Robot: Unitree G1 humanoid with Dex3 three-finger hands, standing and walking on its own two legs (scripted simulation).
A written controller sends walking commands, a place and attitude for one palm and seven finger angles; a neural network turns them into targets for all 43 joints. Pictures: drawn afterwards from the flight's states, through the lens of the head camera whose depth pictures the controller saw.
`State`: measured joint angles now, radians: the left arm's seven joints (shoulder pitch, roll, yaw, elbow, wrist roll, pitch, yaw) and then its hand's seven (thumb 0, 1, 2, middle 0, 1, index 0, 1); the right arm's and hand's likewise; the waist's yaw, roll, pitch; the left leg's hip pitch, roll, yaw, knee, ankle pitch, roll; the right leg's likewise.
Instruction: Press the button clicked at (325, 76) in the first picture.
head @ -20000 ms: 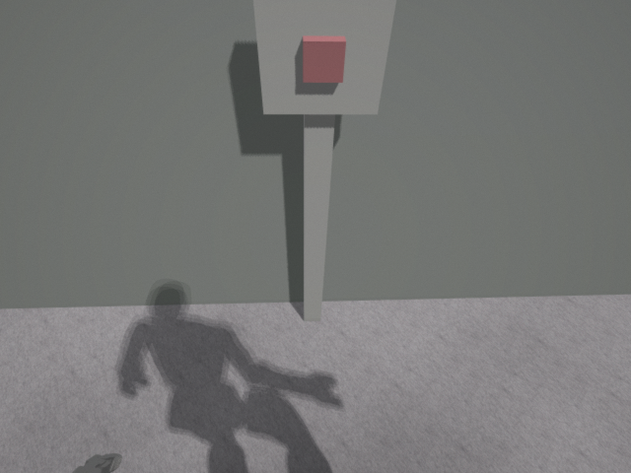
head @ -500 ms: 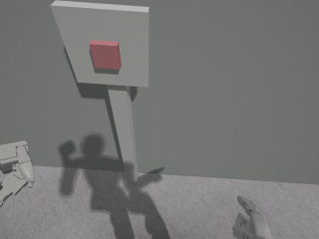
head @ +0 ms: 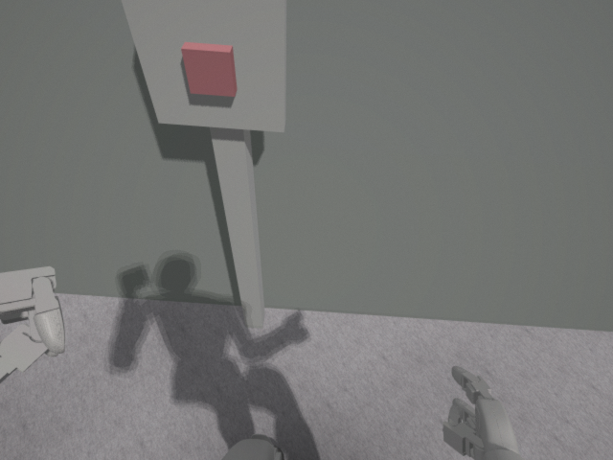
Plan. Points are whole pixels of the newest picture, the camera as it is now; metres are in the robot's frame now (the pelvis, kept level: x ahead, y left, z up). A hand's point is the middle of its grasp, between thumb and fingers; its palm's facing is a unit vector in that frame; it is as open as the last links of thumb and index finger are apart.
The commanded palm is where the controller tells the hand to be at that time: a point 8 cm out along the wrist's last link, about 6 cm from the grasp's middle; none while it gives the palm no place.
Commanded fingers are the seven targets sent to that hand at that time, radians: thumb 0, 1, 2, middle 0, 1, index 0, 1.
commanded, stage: step back with the hand held close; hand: left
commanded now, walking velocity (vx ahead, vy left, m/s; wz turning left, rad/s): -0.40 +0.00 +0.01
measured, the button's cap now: (211, 69) +0.58 +0.18 +0.20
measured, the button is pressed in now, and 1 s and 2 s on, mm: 0 0 0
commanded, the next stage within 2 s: stop stepping back and stand still in 0.10 s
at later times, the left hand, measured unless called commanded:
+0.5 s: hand out of the picture +0.09 +0.24 +0.18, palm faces +0.33 -0.82 -0.46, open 3.1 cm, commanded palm +0.04 +0.28 +0.19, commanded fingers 0.00 0.90 0.90 -1.30 -1.50 -1.30 -1.50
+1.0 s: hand out of the picture +0.07 +0.26 +0.17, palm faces +0.36 -0.83 -0.43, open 3.1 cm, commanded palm none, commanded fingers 0.00 0.90 0.90 -1.26 -1.46 -1.26 -1.46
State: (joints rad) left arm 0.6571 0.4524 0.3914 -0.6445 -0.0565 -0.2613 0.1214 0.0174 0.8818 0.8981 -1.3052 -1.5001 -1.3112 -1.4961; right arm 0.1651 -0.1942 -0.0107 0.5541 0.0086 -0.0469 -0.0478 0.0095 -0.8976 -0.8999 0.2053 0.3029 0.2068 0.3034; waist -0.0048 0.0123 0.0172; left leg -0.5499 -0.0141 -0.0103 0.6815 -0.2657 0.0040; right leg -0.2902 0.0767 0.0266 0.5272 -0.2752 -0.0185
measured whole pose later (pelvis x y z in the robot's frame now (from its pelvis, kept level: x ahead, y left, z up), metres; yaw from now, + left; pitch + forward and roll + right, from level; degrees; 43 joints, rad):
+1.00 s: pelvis -0.12 +0.02 +0.01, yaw -1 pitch -1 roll -1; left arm 0.62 0.37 0.34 -0.54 -0.03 -0.23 0.14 0.02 0.88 0.90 -1.31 -1.50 -1.31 -1.50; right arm 0.23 -0.18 0.01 0.60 0.01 -0.10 -0.06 0.01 -0.90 -0.90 0.20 0.30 0.21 0.30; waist 0.00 0.00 0.00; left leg -0.26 0.02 0.01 0.49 -0.22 0.01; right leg -0.17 0.01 -0.05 0.44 -0.26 0.00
